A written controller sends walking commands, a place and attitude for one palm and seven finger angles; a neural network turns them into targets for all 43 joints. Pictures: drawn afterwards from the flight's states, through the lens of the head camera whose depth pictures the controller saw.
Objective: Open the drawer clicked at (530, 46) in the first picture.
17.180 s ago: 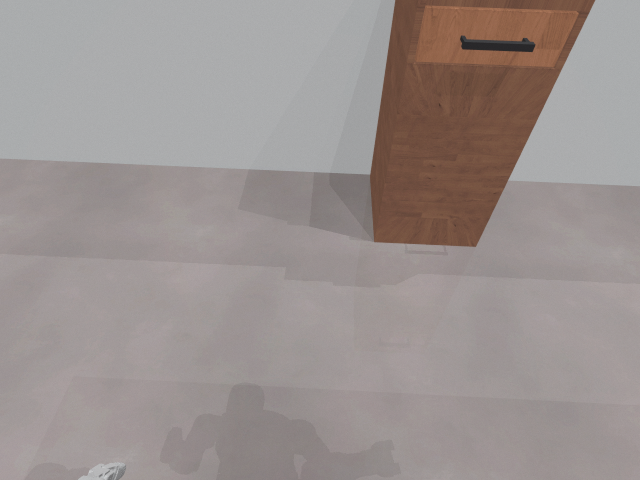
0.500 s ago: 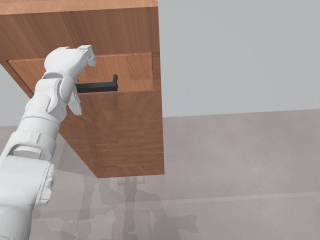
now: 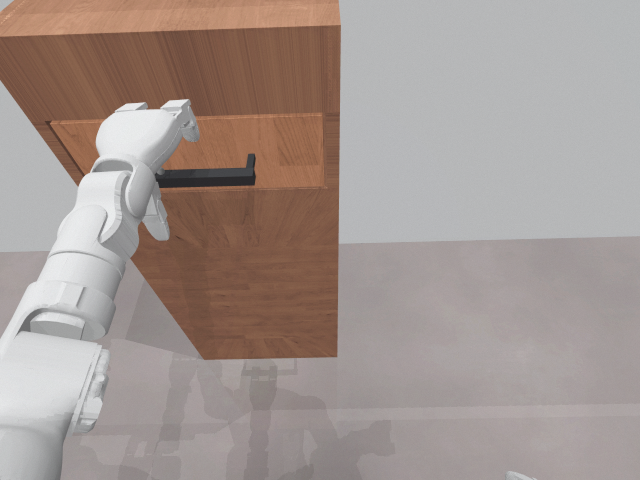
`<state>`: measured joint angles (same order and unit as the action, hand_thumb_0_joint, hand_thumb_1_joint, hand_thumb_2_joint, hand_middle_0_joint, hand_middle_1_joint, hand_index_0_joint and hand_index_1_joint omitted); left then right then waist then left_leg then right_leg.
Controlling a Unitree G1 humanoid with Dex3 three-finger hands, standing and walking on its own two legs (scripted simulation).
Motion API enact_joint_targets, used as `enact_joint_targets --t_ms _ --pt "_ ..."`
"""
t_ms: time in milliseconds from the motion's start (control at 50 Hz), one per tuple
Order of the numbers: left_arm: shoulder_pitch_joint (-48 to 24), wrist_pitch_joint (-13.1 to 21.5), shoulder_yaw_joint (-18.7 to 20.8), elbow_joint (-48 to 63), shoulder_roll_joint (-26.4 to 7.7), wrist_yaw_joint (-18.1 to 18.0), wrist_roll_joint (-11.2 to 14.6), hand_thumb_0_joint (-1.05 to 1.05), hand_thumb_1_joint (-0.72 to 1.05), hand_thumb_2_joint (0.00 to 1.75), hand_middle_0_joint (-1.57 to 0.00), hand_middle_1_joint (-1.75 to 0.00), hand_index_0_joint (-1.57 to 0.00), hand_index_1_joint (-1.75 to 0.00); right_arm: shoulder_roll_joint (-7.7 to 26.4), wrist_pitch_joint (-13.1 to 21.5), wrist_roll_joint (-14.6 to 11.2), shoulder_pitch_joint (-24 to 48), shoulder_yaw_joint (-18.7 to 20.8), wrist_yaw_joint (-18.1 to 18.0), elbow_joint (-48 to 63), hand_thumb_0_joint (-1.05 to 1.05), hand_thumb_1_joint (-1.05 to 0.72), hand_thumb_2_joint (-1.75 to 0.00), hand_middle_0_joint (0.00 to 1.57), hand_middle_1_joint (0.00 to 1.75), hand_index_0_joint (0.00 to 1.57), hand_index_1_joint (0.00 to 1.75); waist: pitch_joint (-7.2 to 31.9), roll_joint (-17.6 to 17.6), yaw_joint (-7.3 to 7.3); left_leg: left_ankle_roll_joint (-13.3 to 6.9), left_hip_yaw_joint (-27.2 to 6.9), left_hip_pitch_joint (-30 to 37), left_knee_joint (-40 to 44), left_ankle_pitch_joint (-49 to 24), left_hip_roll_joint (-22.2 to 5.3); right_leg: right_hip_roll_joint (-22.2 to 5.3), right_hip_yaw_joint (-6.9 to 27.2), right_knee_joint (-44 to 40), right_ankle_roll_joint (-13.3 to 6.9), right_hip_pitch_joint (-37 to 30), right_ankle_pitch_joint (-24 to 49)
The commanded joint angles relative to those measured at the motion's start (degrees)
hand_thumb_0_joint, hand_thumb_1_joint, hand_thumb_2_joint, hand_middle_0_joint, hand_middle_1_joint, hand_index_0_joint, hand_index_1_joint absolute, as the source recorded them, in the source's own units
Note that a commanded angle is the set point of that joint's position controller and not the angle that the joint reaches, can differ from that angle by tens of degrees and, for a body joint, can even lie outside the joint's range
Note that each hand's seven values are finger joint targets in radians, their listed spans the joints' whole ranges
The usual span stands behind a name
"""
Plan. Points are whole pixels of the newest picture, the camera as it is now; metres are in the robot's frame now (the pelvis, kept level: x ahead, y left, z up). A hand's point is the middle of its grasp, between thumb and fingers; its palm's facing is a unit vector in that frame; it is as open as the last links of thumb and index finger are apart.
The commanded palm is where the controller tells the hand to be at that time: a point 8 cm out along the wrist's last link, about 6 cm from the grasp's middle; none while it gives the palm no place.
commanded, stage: lower the fingers behind the handle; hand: left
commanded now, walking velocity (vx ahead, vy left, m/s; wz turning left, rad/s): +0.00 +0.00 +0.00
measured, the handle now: (195, 169) +0.53 +0.20 +0.08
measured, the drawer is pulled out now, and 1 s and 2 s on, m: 0.00 0.00 0.00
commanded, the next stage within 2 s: close the thumb around the handle in 1.58 s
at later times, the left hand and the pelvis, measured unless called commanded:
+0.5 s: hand (172, 187) +0.47 +0.21 +0.11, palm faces -0.02 -0.02 -1.00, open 13.9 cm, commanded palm +0.45 +0.21 +0.16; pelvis -0.01 +0.00 +0.00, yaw +0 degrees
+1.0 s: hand (181, 201) +0.47 +0.21 +0.08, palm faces -0.01 -0.03 -1.00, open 13.9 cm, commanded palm +0.44 +0.21 +0.13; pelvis -0.01 +0.00 -0.01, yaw -1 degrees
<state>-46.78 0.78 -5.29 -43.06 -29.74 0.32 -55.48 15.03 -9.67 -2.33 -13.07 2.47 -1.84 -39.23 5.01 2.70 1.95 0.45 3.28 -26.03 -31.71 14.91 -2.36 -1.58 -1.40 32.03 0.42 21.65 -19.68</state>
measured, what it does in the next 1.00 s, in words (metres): stands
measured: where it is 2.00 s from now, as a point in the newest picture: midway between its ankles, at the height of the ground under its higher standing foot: outside the picture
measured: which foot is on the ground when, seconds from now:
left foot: down 0.00-1.00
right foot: down 0.00-1.00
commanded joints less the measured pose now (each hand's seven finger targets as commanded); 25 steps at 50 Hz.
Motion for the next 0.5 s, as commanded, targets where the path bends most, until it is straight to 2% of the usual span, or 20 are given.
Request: enact_joint_targets --t_ms 0,20,60,100,140,160,200,220,240,280,300,320,340,380,400,420,440,460,480 --pt "-27.2 -0.73 3.81 9.78 -12.26 -1.49 -0.47 0.0 -0.5 0.3 -0.3 -1.2 -0.3 -1.2 7.94 1.46 0.29 -2.14 2.72 -0.67 5.94 0.0 -0.9 -0.9 0.2 0.3 0.2 0.3 20.52 -2.52 1.11 -3.11 -0.08 15.88 -0.58 -23.22 3.11 3.41 -0.57 -2.67 -1.67 -3.87 24.91" --pt "-26.91 -0.61 4.41 9.1 -13.07 -1.33 -0.52 0.0 -0.5 0.3 -0.3 -1.2 -0.3 -1.2 8.17 1.34 0.23 -2.21 2.7 -0.77 5.85 0.0 -0.9 -0.9 0.2 0.3 0.2 0.3 19.69 -2.84 1.14 -3.07 -0.31 15.56 -0.46 -22.27 3.04 3.47 -0.6 -2.54 -1.62 -3.08 24.29" --pt "-28.37 -0.1 2.02 8.91 -10.3 -0.92 -0.33 0.0 -0.5 0.3 -0.3 -1.2 -0.3 -1.2 8.01 1.39 0.26 -2.08 2.68 -0.83 5.99 0.0 -0.9 -0.9 0.2 0.3 0.2 0.3 18.03 -2.16 1.77 -2.93 -0.42 15.57 -0.26 -19.99 3.02 3.41 -0.75 -2.8 -1.58 -0.79 21.69" --pt "-28.51 1.27 2.11 10.94 -10.13 -0.84 -0.35 0.0 -0.5 0.3 -0.3 -1.2 -0.3 -1.2 7.89 1.54 0.49 -2.49 2.89 -0.91 6.42 0.0 -0.9 -0.9 0.2 0.3 0.2 0.3 20.07 -1.92 1.61 -3.05 -0.57 16.71 -0.88 -21.59 3.18 3.51 -0.49 -2.58 -1.79 -1.23 22.19" --pt "-28.33 1.9 3.42 10.41 -11.1 -1.59 -0.36 0.0 -0.5 0.3 -0.3 -1.2 -0.3 -1.2 7.68 1.57 0.6 -3.04 2.96 -0.82 6.08 0.0 -0.9 -0.9 0.2 0.3 0.2 0.3 20.5 -1.66 1.16 -2.96 -0.8 16.34 -1.21 -21.38 3.19 3.54 -0.58 -1.96 -1.85 -0.93 22.15" --pt "-28.12 1.89 3.19 9.0 -10.72 -1.99 -0.44 0.0 -0.5 0.3 -0.3 -1.2 -0.3 -1.2 7.63 1.55 0.58 -2.98 2.87 -0.88 5.92 0.0 -0.9 -0.9 0.2 0.3 0.2 0.3 19.05 -1.74 1.39 -2.91 -0.8 15.52 -1.12 -20.07 3.22 3.51 -0.61 -2.09 -1.83 -0.07 21.11" --pt "-28.82 2.6 6.22 9.1 -14.04 -3.38 -0.7 0.0 -0.5 0.3 -0.3 -1.2 -0.3 -1.2 7.95 1.78 0.9 -3.45 2.83 -1.04 5.64 0.0 -0.9 -0.9 0.2 0.3 0.2 0.3 20.59 -2.94 0.88 -2.9 -0.74 14.35 -1.24 -20.12 3.22 3.46 -0.47 -1.76 -1.85 -1.61 21.36" --pt "-29.29 2.46 5.75 8.74 -13.76 -4.21 -1.05 0.0 -0.5 0.3 -0.3 -1.2 -0.3 -1.2 7.72 1.83 0.83 -3.44 2.8 -0.94 5.58 0.0 -0.9 -0.9 0.2 0.3 0.2 0.3 20.84 -1.56 0.9 -2.88 -0.6 13.92 -1.35 -19.72 3.35 3.42 -0.26 -1.57 -1.81 -1.31 21.54" --pt "-29.82 2.19 5.26 7.37 -12.95 -4.96 -1.19 0.0 -0.5 0.3 -0.3 -1.2 -0.3 -1.2 7.59 1.96 0.85 -3.77 2.7 -0.91 5.28 0.0 -0.9 -0.9 0.2 0.3 0.2 0.3 19.92 -2.04 1.36 -2.84 -0.63 13.13 -1.39 -18.63 3.33 3.42 -0.47 -1.55 -1.75 -0.51 20.53" --pt "-30.7 1.6 6.23 5.27 -14.46 -6.39 -1.97 0.0 -0.5 0.3 -0.3 -1.2 -0.3 -1.2 7.9 2.16 0.8 -4.25 2.78 -0.98 4.86 0.0 -0.9 -0.9 0.2 0.3 0.2 0.3 19.24 -2.14 1.6 -2.72 -0.64 11.48 -1.21 -16.09 3.26 3.45 -0.33 -1.58 -1.71 0.22 18.22" --pt "-30.91 1.51 6.56 4.71 -14.72 -6.87 -2.09 0.0 -0.5 0.3 -0.3 -1.2 -0.3 -1.2 8.04 2.33 0.95 -4.42 2.82 -1.11 4.74 0.0 -0.9 -0.9 0.2 0.3 0.2 0.3 19.84 -2.97 1.78 -2.91 -0.47 11.31 -1.29 -16.17 3.26 3.41 -0.16 -1.78 -1.65 -0.49 18.42" --pt "-31.16 1.27 6.73 4.4 -15.37 -7.37 -2.5 0.0 -0.5 0.3 -0.3 -1.2 -0.3 -1.2 7.98 2.49 0.9 -4.83 2.92 -1.12 4.67 0.0 -0.9 -0.9 0.2 0.3 0.2 0.3 21.35 -1.5 1.6 -2.9 -0.37 11.49 -1.45 -15.86 3.2 3.33 0.1 -1.47 -1.58 -0.45 18.34" --pt "-31.86 1.06 6.01 4.15 -14.74 -7.63 -2.69 0.0 -0.5 0.3 -0.3 -1.2 -0.3 -1.2 7.94 2.59 0.91 -5.24 2.95 -1.19 4.56 0.0 -0.9 -0.9 0.2 0.3 0.2 0.3 21.53 -1.47 2.11 -2.97 -0.34 11.45 -1.76 -16.2 3.27 3.44 0.08 -1.36 -1.6 -0.15 18.96" --pt "-31.44 0.88 4.78 3.89 -12.74 -7.66 -2.68 0.0 -0.5 0.3 -0.3 -1.2 -0.3 -1.2 7.8 2.76 0.97 -6.09 3.29 -1.02 4.44 0.0 -0.9 -0.9 0.2 0.3 0.2 0.3 22.58 -0.45 2.17 -2.96 -0.36 12.36 -2.03 -17.39 3.27 3.66 -0.06 -1.1 -1.73 -0.06 19.95" --pt "-30.89 1.17 5.55 3.82 -13.46 -7.37 -2.54 0.0 -0.5 0.3 -0.3 -1.2 -0.3 -1.2 8.03 2.84 1.03 -6.4 3.46 -1.06 4.3 0.0 -0.9 -0.9 0.2 0.3 0.2 0.3 23.33 -1.78 2.54 -3.16 -0.21 12.48 -2.46 -18.62 3.16 3.63 0.1 -1.16 -1.6 -1.05 21.47" --pt "-30.04 1.18 5.77 3.52 -13.98 -7.15 -2.51 0.0 -0.5 0.3 -0.3 -1.2 -0.3 -1.2 8.14 2.7 0.97 -6.66 3.45 -1.14 4.34 0.0 -0.9 -0.9 0.2 0.3 0.2 0.3 23.5 -1.02 2.2 -3.14 -0.22 11.95 -2.36 -18.28 3.26 3.61 0.28 -1.03 -1.54 -1.16 21.76" --pt "-30.42 1.09 4.33 2.86 -12.44 -6.93 -2.47 0.0 -0.5 0.3 -0.3 -1.2 -0.3 -1.2 8.13 2.71 0.92 -6.83 3.45 -1.17 4.11 0.0 -0.9 -0.9 0.2 0.3 0.2 0.3 22.05 -1.28 2.95 -3.17 -0.23 11.85 -2.38 -17.91 3.16 3.71 0.02 -1.14 -1.51 0.14 21.4" --pt "-30.6 1.43 4.83 3.21 -12.75 -6.83 -2.42 0.0 -0.5 0.3 -0.3 -1.2 -0.3 -1.2 8.25 2.74 0.95 -7.17 3.64 -1.12 4.03 0.0 -0.9 -0.9 0.2 0.3 0.2 0.3 21.56 -1.52 2.77 -3.08 -0.31 11.63 -2.27 -17.51 3.02 3.78 -0.03 -1.2 -1.49 0.55 20.71" --pt "-29.29 1.76 5.43 3.7 -13.16 -6.82 -2.45 0.0 -0.5 0.3 -0.3 -1.2 -0.3 -1.2 8.25 2.76 1.06 -7.46 3.79 -1.14 4.09 0.0 -0.9 -0.9 0.2 0.3 0.2 0.3 23.14 -1.34 2.17 -3.16 -0.27 12.16 -2.38 -18.45 3.1 3.84 0.15 -0.97 -1.61 -0.25 21.48"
